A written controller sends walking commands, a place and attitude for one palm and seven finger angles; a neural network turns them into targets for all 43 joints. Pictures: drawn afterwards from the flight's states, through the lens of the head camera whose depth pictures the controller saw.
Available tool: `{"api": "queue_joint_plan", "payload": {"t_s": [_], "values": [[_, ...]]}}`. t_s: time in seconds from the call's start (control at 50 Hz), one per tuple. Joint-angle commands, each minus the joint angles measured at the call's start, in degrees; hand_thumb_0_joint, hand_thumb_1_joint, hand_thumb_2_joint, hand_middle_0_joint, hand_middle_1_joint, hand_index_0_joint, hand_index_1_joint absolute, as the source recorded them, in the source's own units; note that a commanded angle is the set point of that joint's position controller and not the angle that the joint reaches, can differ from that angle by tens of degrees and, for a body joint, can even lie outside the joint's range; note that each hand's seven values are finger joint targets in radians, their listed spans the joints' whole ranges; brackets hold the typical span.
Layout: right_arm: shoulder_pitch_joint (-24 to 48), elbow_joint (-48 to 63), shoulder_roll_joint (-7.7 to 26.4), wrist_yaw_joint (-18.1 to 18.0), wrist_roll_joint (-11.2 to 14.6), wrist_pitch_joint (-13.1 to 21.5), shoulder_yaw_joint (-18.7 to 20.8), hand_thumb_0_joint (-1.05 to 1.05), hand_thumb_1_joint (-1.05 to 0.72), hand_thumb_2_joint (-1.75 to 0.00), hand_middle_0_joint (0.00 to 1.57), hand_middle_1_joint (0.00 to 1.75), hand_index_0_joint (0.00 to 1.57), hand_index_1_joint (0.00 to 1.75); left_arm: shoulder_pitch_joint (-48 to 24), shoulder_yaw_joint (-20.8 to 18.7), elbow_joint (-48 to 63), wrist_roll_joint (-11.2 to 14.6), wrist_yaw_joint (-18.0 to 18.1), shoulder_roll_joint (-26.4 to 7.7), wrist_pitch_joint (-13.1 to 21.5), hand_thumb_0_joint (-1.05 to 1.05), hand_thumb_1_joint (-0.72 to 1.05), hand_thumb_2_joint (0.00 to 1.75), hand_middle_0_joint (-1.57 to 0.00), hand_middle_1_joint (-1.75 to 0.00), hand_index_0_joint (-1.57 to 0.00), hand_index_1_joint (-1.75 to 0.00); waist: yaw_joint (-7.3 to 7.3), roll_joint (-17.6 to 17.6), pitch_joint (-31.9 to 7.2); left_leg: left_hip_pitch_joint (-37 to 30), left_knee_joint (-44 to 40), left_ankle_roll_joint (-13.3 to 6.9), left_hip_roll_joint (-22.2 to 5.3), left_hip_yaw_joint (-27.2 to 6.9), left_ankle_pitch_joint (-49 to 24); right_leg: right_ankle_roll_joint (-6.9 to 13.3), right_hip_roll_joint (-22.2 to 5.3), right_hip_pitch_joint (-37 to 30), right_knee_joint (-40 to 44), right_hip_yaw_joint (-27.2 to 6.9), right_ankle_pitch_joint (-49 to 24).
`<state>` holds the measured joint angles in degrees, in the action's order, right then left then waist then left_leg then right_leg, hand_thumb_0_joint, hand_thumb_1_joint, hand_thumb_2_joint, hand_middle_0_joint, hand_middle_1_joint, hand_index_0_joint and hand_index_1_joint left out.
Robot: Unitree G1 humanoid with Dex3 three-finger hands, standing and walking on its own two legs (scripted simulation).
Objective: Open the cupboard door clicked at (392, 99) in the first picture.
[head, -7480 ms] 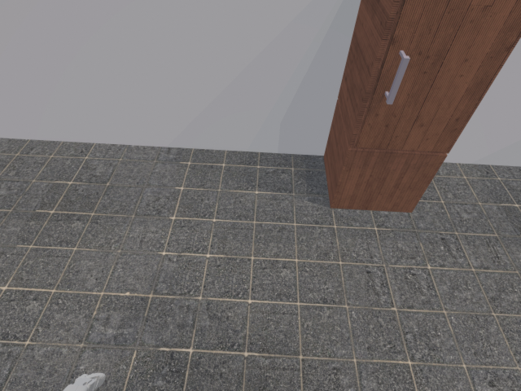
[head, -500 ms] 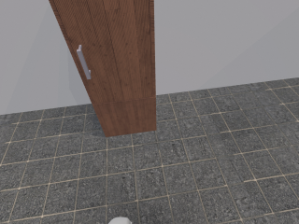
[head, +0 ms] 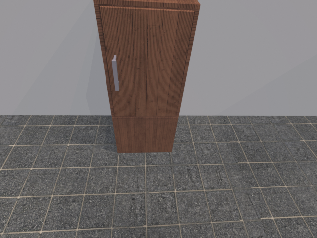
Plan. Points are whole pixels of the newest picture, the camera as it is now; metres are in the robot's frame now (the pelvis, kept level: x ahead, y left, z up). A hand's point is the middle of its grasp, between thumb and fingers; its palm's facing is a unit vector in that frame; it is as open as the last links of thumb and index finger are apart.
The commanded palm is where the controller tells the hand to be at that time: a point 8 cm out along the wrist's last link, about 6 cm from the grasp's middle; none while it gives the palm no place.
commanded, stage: take the last steps up to it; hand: left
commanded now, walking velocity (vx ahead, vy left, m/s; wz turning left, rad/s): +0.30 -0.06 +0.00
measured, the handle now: (116, 73) +0.82 +0.24 -0.04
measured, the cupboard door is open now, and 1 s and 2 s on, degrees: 0 0 0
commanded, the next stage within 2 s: come to a stop and stand still in 0.78 s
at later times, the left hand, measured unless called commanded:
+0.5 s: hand out of the picture +0.11 +0.10 -0.17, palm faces +0.10 -0.97 -0.20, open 7.3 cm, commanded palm none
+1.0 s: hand (110, 194) +0.30 +0.17 -0.18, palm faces +0.09 -0.98 -0.19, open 7.4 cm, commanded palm none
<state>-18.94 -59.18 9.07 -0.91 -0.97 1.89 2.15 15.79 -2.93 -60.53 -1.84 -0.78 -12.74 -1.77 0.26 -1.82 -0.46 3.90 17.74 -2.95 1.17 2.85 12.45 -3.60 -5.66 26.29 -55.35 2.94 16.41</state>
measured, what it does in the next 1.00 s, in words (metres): walks ahead: right foot, then left foot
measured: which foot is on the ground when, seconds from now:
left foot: down 0.00-0.22, up 0.24-0.70, down 0.72-1.00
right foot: up 0.00-0.20, down 0.22-0.74, up 0.76-1.00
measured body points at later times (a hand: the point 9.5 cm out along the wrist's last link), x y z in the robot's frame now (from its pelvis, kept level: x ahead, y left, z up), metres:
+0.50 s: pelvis +0.13 -0.07 +0.00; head +0.12 -0.08 +0.45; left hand +0.11 +0.15 -0.16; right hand +0.15 -0.30 -0.17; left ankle +0.18 +0.08 -0.68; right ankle +0.10 -0.15 -0.75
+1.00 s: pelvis +0.28 -0.01 -0.01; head +0.29 +0.00 +0.44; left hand +0.29 +0.22 -0.17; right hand +0.34 -0.24 -0.15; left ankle +0.29 +0.08 -0.75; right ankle +0.31 -0.15 -0.70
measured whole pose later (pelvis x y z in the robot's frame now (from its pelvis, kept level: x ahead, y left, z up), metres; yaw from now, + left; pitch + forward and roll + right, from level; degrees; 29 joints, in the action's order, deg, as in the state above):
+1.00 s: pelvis +0.28 -0.01 -0.01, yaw +2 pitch -1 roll +0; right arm -12.9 -60.1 8.7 -1.8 -0.8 2.9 2.4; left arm 14.4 -3.1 -61.6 -1.3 1.4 -10.2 0.4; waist -0.3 -2.2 2.0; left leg 10.0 23.0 -2.6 -0.7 9.2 11.8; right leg -1.8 -5.5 26.4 -52.5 3.3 16.2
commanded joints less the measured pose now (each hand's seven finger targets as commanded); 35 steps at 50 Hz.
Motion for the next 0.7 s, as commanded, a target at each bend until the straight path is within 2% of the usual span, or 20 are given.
{"api": "queue_joint_plan", "payload": {"t_s": [0.0, 0.06, 0.1, 0.14, 0.16, 0.18, 0.2, 0.22, 0.24, 0.26, 0.28, 0.32, 0.36, 0.38, 0.48, 0.56, 0.6, 0.64, 0.66, 0.68], "values": [[-4.73, 0.33, 9.49, -0.68, -0.6, 0.76, 2.12, 0.0, -0.9, -0.9, 0.2, 0.3, 0.2, 0.3, -7.82, -0.35, 5.99, 0.4, -0.4, -1.88, 1.84, 0.0, 0.9, 0.9, -0.2, -0.3, -0.2, -0.3, 2.54, 9.19, 8.13, 0.55, -10.13, -7.69, -17.93, -15.04, 6.1, 0.37, -1.52, 7.21, 8.14, -0.46, 1.08], [-5.27, -0.81, 9.63, -0.64, -0.88, 0.67, 2.16, 0.0, -0.9, -0.9, 0.2, 0.3, 0.2, 0.3, -8.99, -0.28, 6.3, 0.49, -0.56, -0.69, 2.33, 0.0, 0.9, 0.9, -0.2, -0.3, -0.2, -0.3, 2.63, 9.44, 7.92, 2.02, -8.33, -7.24, -17.46, -13.38, 4.23, 0.98, -0.29, 2.44, 14.86, 1.32, 1.84], [-5.18, -1.49, 9.36, -0.55, -0.96, 0.61, 2.11, 0.0, -0.9, -0.9, 0.2, 0.3, 0.2, 0.3, -7.88, -0.46, 5.79, 0.65, -0.49, -0.58, 2.84, 0.0, 0.9, 0.9, -0.2, -0.3, -0.2, -0.3, 1.72, 9.88, 7.34, 3.9, -5.74, -6.56, -17.27, -12.44, 1.1, 1.53, 0.84, -2.49, 19.25, 2.06, 1.16], [-4.51, -2.09, 8.61, -0.57, -0.83, 0.47, 1.8, 0.0, -0.9, -0.9, 0.2, 0.3, 0.2, 0.3, -2.58, -0.87, 3.6, 0.55, -0.38, -0.72, 3.37, 0.0, 0.9, 0.9, -0.2, -0.3, -0.2, -0.3, -0.82, 7.28, 5.76, 9.36, 0.17, -4.2, -14.67, -9.29, 1.92, 2.0, 2.83, -14.18, 25.99, 3.91, -3.82], [-4.67, -2.43, 7.5, -0.43, -0.6, 0.65, 1.6, 0.0, -0.9, -0.9, 0.2, 0.3, 0.2, 0.3, 2.79, -1.32, 1.7, 0.41, -0.13, -2.17, 3.99, 0.0, 0.9, 0.9, -0.2, -0.3, -0.2, -0.3, -3.23, 3.2, 2.99, 12.23, 7.89, -2.36, -11.32, -6.53, 1.77, 2.71, 2.19, -22.44, 30.51, 2.24, -4.72], [-5.35, -2.04, 4.91, -0.02, 0.04, 1.02, 1.03, 0.0, -0.9, -0.9, 0.2, 0.3, 0.2, 0.3, 9.46, -2.1, -0.46, 0.03, 0.4, -6.68, 4.84, 0.0, 0.9, 0.9, -0.2, -0.3, -0.2, -0.3, -5.69, -6.9, -1.3, 21.58, 21.96, 0.22, -6.51, -0.49, 7.15, 5.94, -7.7, -34.18, 34.94, -9.4, 2.74], [-3.74, 0.28, 3.22, 0.27, 0.18, 0.93, 0.54, 0.0, -0.9, -0.9, 0.2, 0.3, 0.2, 0.3, 14.89, -3.1, -1.68, 0.46, 1.06, -11.59, 4.94, 0.0, 0.9, 0.9, -0.2, -0.3, -0.2, -0.3, -7.23, -18.37, -2.06, 31.98, 37.07, 1.59, -1.51, 2.61, 21.33, 10.77, -19.4, -37.73, 42.25, -27.02, 5.06], [-0.96, 1.17, 5.92, 0.41, -0.07, 0.65, 1.29, 0.0, -0.9, -0.9, 0.2, 0.3, 0.2, 0.3, 14.8, -2.77, -1.37, 1.1, 1.53, -10.7, 4.64, 0.0, 0.9, 0.9, -0.2, -0.3, -0.2, -0.3, -7.43, -10.65, -0.76, 33.5, 44.16, 1.08, -3.95, -2.06, 20.52, 13.07, -20.3, -33.0, 45.08, -27.97, 9.43], [-0.08, 0.69, 5.45, 0.71, -0.14, 0.47, 1.76, 0.0, -0.9, -0.9, 0.2, 0.3, 0.2, 0.3, 10.41, -2.57, -0.73, 1.12, 1.58, -8.76, 4.87, 0.0, 0.9, 0.9, -0.2, -0.3, -0.2, -0.3, -5.74, -9.22, 2.49, 33.59, 47.44, 0.88, -6.08, -3.32, 14.89, 12.48, -18.17, -26.72, 46.7, -25.7, 16.23], [0.14, 0.1, 4.85, 0.87, -0.26, 0.14, 1.87, 0.0, -0.9, -0.9, 0.2, 0.3, 0.2, 0.3, 6.25, -2.04, 0.09, 1.06, 1.66, -6.68, 4.86, 0.0, 0.9, 0.9, -0.2, -0.3, -0.2, -0.3, -3.91, -7.8, 5.06, 33.54, 49.24, 1.21, -7.11, -2.96, 11.29, 12.12, -17.19, -22.02, 47.79, -23.76, 18.56], [-0.16, -0.53, 4.5, 1.05, -0.54, -0.27, 1.86, 0.0, -0.9, -0.9, 0.2, 0.3, 0.2, 0.3, 4.1, -1.37, 0.71, 1.08, 1.8, -4.32, 5.04, 0.0, 0.9, 0.9, -0.2, -0.3, -0.2, -0.3, -2.54, -3.8, 6.23, 31.8, 49.37, 1.75, -8.07, -3.17, 7.65, 11.52, -15.31, -18.55, 47.89, -19.46, 14.72], [-3.1, -2.06, 2.09, 1.31, -0.77, -1.13, 1.85, 0.0, -0.9, -0.9, 0.2, 0.3, 0.2, 0.3, 2.35, -0.48, 0.93, 0.98, 1.99, -1.32, 5.58, 0.0, 0.9, 0.9, -0.2, -0.3, -0.2, -0.3, 0.07, -0.96, 6.37, 28.4, 47.48, 2.73, -8.55, -2.35, 3.04, 9.76, -11.81, -14.78, 48.0, -9.79, 5.41], [-3.48, -2.2, 1.22, 1.45, -0.93, -1.59, 1.78, 0.0, -0.9, -0.9, 0.2, 0.3, 0.2, 0.3, 4.19, -0.02, 0.11, 0.83, 1.97, -0.11, 6.13, 0.0, 0.9, 0.9, -0.2, -0.3, -0.2, -0.3, 0.39, -2.58, 6.72, 28.58, 45.75, 3.61, -8.36, -1.31, 0.42, 9.59, -10.13, -14.73, 47.94, -5.77, -1.3], [-2.47, -1.68, 1.5, 1.52, -0.87, -1.69, 1.78, 0.0, -0.9, -0.9, 0.2, 0.3, 0.2, 0.3, 4.8, 0.09, -0.24, 0.83, 2.0, -0.17, 6.35, 0.0, 0.9, 0.9, -0.2, -0.3, -0.2, -0.3, 0.4, -3.64, 7.13, 29.57, 44.41, 4.03, -8.77, -1.16, -0.18, 10.15, -10.2, -15.33, 48.16, -5.24, -3.44], [5.23, 1.61, 2.16, 2.3, -0.62, -1.29, 1.72, 0.0, -0.9, -0.9, 0.2, 0.3, 0.2, 0.3, 7.54, 0.06, -1.88, 0.55, 2.05, -1.54, 7.11, 0.0, 0.9, 0.9, -0.2, -0.3, -0.2, -0.3, -0.42, -3.35, 8.44, 32.07, 34.15, 4.58, -9.53, -0.11, -1.93, 12.38, -10.74, -19.06, 47.63, -4.06, -9.54], [11.52, 3.67, 1.16, 2.73, -0.37, -0.56, 1.17, 0.0, -0.9, -0.9, 0.2, 0.3, 0.2, 0.3, 10.15, 0.02, -3.33, 0.41, 2.05, -2.28, 6.91, 0.0, 0.9, 0.9, -0.2, -0.3, -0.2, -0.3, -2.0, -3.63, 9.65, 27.26, 24.57, 3.94, -8.02, 2.39, -1.76, 11.95, -10.81, -18.97, 45.23, -2.81, -15.44], [12.52, 4.23, 1.39, 2.68, -0.26, -0.07, 1.05, 0.0, -0.9, -0.9, 0.2, 0.3, 0.2, 0.3, 11.15, -0.1, -4.03, 0.2, 2.15, -2.73, 6.54, 0.0, 0.9, 0.9, -0.2, -0.3, -0.2, -0.3, -2.37, -4.49, 8.67, 23.68, 21.22, 2.89, -7.07, 2.88, 0.45, 11.88, -11.27, -20.11, 42.64, -3.26, -18.14], [9.9, 3.43, 2.1, 2.32, -0.4, 0.43, 1.12, 0.0, -0.9, -0.9, 0.2, 0.3, 0.2, 0.3, 10.84, -0.33, -4.04, 0.35, 2.17, -2.87, 6.2, 0.0, 0.9, 0.9, -0.2, -0.3, -0.2, -0.3, -0.83, -3.48, 6.81, 17.36, 16.39, 2.21, -5.3, 4.39, 0.09, 10.95, -10.21, -20.39, 37.71, -1.68, -22.47], [5.57, 1.9, 3.03, 1.9, -0.6, 0.77, 1.34, 0.0, -0.9, -0.9, 0.2, 0.3, 0.2, 0.3, 10.24, -0.38, -4.14, 0.62, 2.13, -2.89, 5.94, 0.0, 0.9, 0.9, -0.2, -0.3, -0.2, -0.3, 1.29, -1.9, 4.32, 9.44, 12.39, 1.92, -3.26, 5.98, -2.48, 9.63, -7.97, -18.78, 30.9, 0.93, -25.93], [-1.92, -0.3, 5.85, 1.31, -0.93, 1.37, 1.93, 0.0, -0.9, -0.9, 0.2, 0.3, 0.2, 0.3, 10.54, -0.12, -3.97, 0.86, 2.08, -1.6, 5.89, 0.0, 0.9, 0.9, -0.2, -0.3, -0.2, -0.3, 4.13, 2.88, -1.05, -2.38, 8.8, 0.93, -5.45, 2.93, -6.86, 7.73, -5.21, -15.11, 18.8, 2.89, -25.32]]}}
